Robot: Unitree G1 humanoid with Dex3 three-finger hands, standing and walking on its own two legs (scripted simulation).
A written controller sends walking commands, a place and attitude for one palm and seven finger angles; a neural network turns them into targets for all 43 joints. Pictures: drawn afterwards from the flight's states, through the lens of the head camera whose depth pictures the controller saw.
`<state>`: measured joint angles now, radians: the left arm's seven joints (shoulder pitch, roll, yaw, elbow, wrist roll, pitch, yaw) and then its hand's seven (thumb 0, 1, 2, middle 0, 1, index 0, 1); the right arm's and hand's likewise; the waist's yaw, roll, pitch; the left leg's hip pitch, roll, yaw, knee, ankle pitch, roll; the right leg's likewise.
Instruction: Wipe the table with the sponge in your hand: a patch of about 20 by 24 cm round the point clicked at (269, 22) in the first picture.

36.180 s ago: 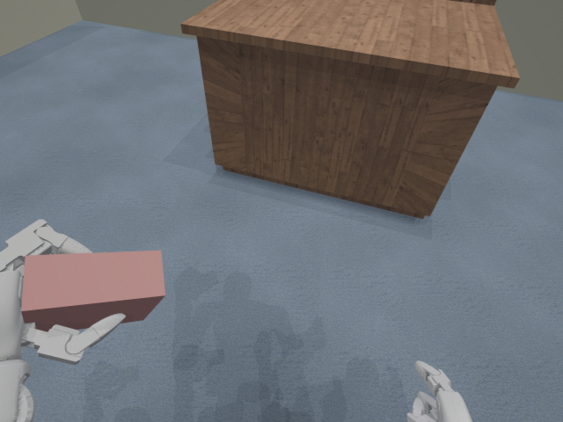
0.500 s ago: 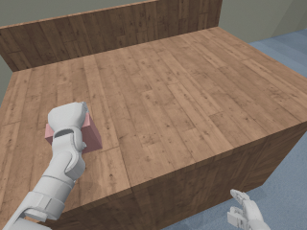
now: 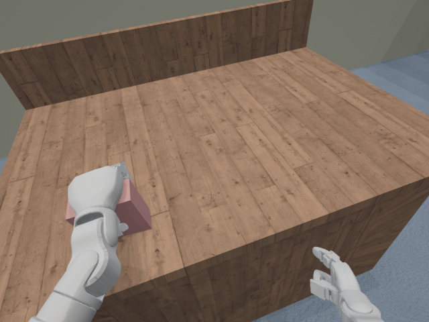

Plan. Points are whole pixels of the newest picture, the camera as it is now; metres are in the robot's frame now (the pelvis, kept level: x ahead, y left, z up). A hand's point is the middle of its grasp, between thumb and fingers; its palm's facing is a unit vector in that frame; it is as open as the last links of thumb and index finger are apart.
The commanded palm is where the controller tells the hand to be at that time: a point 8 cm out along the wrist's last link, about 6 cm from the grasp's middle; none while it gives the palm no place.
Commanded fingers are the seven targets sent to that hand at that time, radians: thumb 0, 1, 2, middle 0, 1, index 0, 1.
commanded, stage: wipe back along the middle lane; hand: left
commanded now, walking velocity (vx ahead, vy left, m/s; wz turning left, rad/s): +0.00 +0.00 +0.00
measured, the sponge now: (116, 218) +0.29 +0.25 +0.05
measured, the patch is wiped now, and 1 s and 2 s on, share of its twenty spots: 0.80 0.85 0.95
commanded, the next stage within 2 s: slide across to the third lane in 0.38 s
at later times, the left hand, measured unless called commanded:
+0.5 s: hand (113, 227) +0.23 +0.21 +0.11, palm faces +0.19 -0.18 -0.97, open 9.5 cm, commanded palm +0.19 +0.19 +0.14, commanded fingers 0.00 0.10 1.30 -1.20 -1.60 -1.20 -1.60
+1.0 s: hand (148, 219) +0.25 +0.15 +0.12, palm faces +0.15 -0.23 -0.96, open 9.5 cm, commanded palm +0.21 +0.14 +0.17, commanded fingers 0.00 0.10 1.30 -1.20 -1.60 -1.20 -1.60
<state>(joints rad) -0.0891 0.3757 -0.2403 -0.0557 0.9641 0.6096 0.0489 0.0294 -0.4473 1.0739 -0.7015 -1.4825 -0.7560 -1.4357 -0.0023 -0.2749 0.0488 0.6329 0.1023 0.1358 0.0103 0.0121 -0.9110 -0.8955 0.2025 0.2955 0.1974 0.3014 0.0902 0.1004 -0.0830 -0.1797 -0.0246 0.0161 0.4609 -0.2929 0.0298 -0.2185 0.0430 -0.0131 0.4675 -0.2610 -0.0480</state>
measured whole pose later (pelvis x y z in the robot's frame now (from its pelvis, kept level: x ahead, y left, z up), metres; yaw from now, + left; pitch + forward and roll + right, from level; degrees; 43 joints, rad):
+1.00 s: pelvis -0.03 -0.02 +0.00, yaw +0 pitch -4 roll +1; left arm -0.09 0.30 -0.37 -0.16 0.91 0.63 0.05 0.00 -0.48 1.07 -0.74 -1.44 -0.82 -1.36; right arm -0.03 -0.24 0.06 0.65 0.09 0.12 0.02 0.01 -0.91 -0.90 0.20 0.30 0.20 0.30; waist 0.10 0.10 -0.05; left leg -0.14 0.00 0.01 0.45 -0.25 0.00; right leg -0.18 0.07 -0.02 0.47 -0.23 -0.08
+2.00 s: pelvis -0.03 -0.03 +0.00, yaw +0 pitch +1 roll +1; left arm -0.50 0.25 -0.34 0.44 0.96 0.65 0.05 -0.02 -0.50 1.09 -0.77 -1.41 -0.84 -1.33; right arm 0.03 -0.27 0.05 0.70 0.10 0.14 -0.03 0.01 -0.91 -0.90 0.20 0.30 0.20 0.30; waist 0.06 0.08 -0.10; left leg -0.24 0.00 0.00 0.45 -0.24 -0.01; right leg -0.28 0.07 -0.03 0.47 -0.21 -0.09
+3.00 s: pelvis -0.02 -0.02 +0.00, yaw +0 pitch +7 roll +0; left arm -0.82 0.32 -0.19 0.92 0.97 0.46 0.11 0.00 -0.50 1.10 -0.77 -1.42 -0.84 -1.34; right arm 0.15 -0.27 0.03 0.74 0.09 0.13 -0.06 0.01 -0.91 -0.90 0.20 0.30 0.20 0.30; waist -0.02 0.06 -0.12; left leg -0.34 0.00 0.01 0.45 -0.24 0.01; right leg -0.37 0.07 -0.02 0.43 -0.20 -0.07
